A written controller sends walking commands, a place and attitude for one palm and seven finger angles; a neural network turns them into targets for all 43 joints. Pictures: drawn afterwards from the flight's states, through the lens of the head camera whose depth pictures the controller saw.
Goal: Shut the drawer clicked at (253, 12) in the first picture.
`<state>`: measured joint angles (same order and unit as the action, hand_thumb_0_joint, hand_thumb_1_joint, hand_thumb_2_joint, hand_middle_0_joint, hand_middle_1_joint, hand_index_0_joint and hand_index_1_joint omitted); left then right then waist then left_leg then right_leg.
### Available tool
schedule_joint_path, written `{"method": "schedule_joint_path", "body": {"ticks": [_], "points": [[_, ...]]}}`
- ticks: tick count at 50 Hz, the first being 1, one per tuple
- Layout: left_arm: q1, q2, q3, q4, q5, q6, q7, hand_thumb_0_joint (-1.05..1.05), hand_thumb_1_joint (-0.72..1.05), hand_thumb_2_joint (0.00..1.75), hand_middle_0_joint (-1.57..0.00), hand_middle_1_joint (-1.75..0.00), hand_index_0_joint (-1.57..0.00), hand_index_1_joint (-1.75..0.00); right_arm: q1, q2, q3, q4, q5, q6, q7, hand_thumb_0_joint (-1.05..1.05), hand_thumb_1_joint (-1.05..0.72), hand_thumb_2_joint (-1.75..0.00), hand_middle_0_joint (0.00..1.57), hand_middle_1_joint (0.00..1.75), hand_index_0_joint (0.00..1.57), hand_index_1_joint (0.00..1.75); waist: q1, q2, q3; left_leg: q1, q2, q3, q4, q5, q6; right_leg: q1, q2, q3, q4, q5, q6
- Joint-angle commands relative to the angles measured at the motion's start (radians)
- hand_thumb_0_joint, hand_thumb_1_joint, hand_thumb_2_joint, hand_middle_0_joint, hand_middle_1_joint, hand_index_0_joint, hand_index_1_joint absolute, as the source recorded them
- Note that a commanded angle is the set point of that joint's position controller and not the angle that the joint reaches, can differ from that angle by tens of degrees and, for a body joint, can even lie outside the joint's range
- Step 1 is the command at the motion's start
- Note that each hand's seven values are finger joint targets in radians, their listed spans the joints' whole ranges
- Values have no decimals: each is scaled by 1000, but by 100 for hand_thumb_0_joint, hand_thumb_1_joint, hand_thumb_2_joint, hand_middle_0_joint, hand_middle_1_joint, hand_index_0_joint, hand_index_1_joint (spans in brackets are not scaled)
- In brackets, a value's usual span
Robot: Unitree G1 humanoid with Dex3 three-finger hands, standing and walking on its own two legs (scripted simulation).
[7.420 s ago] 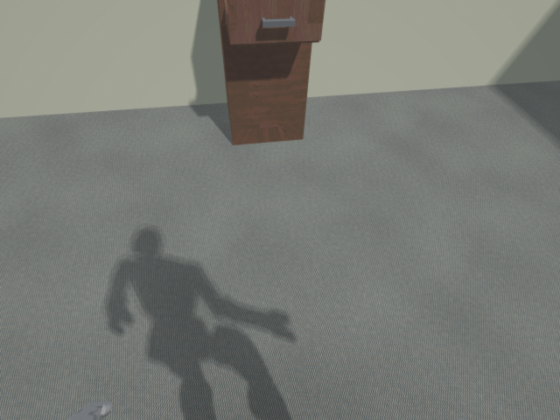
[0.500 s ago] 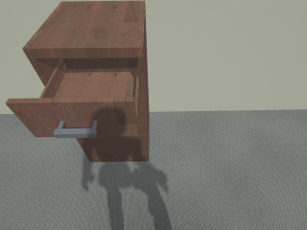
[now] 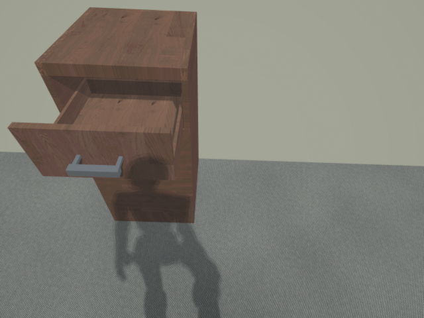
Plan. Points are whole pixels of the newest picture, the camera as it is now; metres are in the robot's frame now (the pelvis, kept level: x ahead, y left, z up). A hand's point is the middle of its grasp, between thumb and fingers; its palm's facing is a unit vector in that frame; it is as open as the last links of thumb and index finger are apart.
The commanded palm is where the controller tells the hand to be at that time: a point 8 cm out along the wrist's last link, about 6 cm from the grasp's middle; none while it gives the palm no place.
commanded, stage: come to a stop and stand still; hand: left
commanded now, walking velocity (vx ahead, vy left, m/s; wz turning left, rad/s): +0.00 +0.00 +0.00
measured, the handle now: (96, 164) +0.45 +0.32 -0.02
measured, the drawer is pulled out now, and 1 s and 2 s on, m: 0.22 0.22 0.22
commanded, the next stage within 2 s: look again from close up in 1.14 s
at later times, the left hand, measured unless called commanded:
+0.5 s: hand out of the picture -0.03 +0.18 -0.18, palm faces +0.04 -0.99 -0.15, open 7.4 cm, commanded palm none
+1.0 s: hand out of the picture +0.00 +0.19 -0.18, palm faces +0.02 -0.99 -0.17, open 7.4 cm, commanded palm none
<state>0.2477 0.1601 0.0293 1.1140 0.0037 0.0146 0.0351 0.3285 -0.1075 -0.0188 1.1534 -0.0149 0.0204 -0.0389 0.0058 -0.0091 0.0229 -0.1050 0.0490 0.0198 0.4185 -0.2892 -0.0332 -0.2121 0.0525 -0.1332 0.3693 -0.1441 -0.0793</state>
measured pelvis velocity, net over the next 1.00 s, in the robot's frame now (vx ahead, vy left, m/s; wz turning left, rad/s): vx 0.02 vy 0.04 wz -0.02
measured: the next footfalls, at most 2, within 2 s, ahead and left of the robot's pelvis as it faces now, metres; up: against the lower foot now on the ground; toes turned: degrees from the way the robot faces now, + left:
none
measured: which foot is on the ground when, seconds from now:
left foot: down 0.00-1.00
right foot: down 0.00-1.00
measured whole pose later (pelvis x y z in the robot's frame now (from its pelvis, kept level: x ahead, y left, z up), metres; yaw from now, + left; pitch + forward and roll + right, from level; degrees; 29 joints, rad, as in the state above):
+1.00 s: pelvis +0.02 +0.04 +0.00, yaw -1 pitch -1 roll +0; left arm 0.31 0.12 0.00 1.15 0.01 -0.01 0.04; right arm 0.34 -0.11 0.00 1.14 -0.01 -0.02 -0.05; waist 0.00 0.00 0.02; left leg -0.06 -0.01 0.06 0.36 -0.29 0.02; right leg -0.21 0.00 -0.09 0.40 -0.17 -0.03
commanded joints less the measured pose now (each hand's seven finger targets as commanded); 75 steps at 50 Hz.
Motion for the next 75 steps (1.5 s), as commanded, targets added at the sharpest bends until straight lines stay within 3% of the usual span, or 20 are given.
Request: {"method": "schedule_joint_path", "body": {"ticks": [1, 4, 10, 21, 31, 46, 61, 62, 63, 64, 65, 66, 70, 75], "points": [[56, 89, 10, -18, -1, -18, 1, 0, 90, 90, -20, -30, -20, -30, 79, -77, -5, -17, -3, -7, -6, 0, -90, -90, 20, 30, 20, 30, 3, 48, 91, -142, 35, -36, -98, -30, 48, 41, -172, 231, -164, -190, 76], [63, 83, 7, -11, 2, -17, 1, 0, 90, 90, -20, -30, -20, -30, 114, -73, -4, -13, -4, -3, -4, 0, -90, -90, 20, 30, 20, 30, -9, -9, 106, -125, 31, -33, -100, -43, 51, -3, -167, 232, -180, -250, 67], [101, 62, 6, -3, 3, -22, 2, 0, 90, 90, -20, -30, -20, -30, 137, -69, -1, -18, -5, -12, -3, 0, -90, -90, 20, 30, 20, 30, -5, -3, 81, -142, 28, -37, -118, -63, 58, 4, -164, 222, -158, -245, 62], [144, 28, -6, 16, 4, -33, 5, 0, 90, 90, -20, -30, -20, -30, 154, -57, 8, -16, 0, -32, -6, 0, -90, -90, 20, 30, 20, 30, 1, 36, 80, -160, 52, -59, -151, -27, 64, 24, -157, 198, -86, -96, 46], [148, 19, -17, 24, 4, -37, 10, 0, 90, 90, -20, -30, -20, -30, 151, -61, 13, -12, 5, -43, -9, 0, -90, -90, 20, 30, 20, 30, 3, 30, 93, -147, 66, -66, -165, 37, 63, 41, -157, 177, -40, 19, 44], [135, 41, -17, 20, 4, -44, 12, 0, 90, 90, -20, -30, -20, -30, 118, -87, 11, -16, 7, -53, -13, 0, -90, -90, 20, 30, 20, 30, -5, 27, 51, -68, 72, -56, -139, 190, 62, 64, -167, 172, -16, 140, 39], [96, 87, -10, 10, 4, -46, 8, 0, 90, 90, -20, -30, -20, -30, 72, -135, 6, -21, 6, -55, -14, 0, -90, -90, 20, 30, 20, 30, -4, 24, 54, -43, 75, -55, -141, 219, 61, 83, -171, 173, -20, 168, 34], [189, 92, -15, 41, 13, -60, 47, 0, 90, 90, -20, -30, -20, -30, -49, -138, 8, -93, 15, -66, 5, 0, -90, -90, 20, 30, 20, 30, 44, -15, 71, -135, 82, 18, 72, 213, 39, 68, -221, 205, 51, 543, 62], [151, 123, -13, 1, 8, -67, 38, 0, 90, 90, -20, -30, -20, -30, 47, -99, 10, -119, 10, -48, 3, 0, -90, -90, 20, 30, 20, 30, -26, 12, -33, -134, 16, -29, 34, -35, 38, 113, -268, 274, 47, 381, 17], [109, 128, -10, -17, 5, -66, 23, 0, 90, 90, -20, -30, -20, -30, 40, -95, 11, -115, 0, -40, 6, 0, -90, -90, 20, 30, 20, 30, -21, 73, -16, -127, 9, -19, 2, -32, 48, 90, -253, 250, 54, 292, 2], [90, 104, -19, -20, 4, -65, 16, 0, 90, 90, -20, -30, -20, -30, 59, -99, 14, -107, -2, -45, 8, 0, -90, -90, 20, 30, 20, 30, -31, 63, -25, -117, 29, -33, -16, 7, 55, 49, -215, 221, 52, 115, -2], [77, 86, -23, -28, 5, -62, 12, 0, 90, 90, -20, -30, -20, -30, 78, -107, 17, -107, -5, -50, 10, 0, -90, -90, 20, 30, 20, 30, -30, 72, -21, -120, 43, -54, -26, 62, 64, 38, -187, 198, 61, 39, 3], [55, 70, -29, -35, 2, -51, 1, 0, 90, 90, -20, -30, -20, -30, 65, -130, 21, -114, -3, -56, 6, 0, -90, -90, 20, 30, 20, 30, -15, 17, 37, -150, 66, -77, -60, 139, 76, 43, -157, 168, 78, 46, 15], [56, 71, -28, -34, 1, -45, 0, 0, 90, 90, -20, -30, -20, -30, 64, -141, 23, -101, -2, -60, 3, 0, -90, -90, 20, 30, 20, 30, -9, 26, 80, -148, 66, -77, -91, 172, 75, 39, -152, 167, 85, 69, 22]]}}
